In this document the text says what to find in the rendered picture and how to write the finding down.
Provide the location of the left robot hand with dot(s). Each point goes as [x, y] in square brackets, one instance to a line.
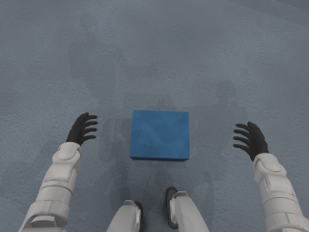
[78, 130]

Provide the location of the left robot forearm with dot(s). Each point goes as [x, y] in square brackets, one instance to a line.
[52, 205]

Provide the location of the right robot forearm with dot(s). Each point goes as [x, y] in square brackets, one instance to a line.
[282, 210]

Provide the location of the carton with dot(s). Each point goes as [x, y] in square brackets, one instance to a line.
[159, 135]

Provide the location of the right robot hand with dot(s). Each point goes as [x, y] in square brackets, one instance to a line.
[256, 141]

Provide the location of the right robot foot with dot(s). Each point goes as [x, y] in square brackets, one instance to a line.
[170, 192]

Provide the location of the robot left shin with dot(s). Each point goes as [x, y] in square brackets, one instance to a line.
[130, 203]

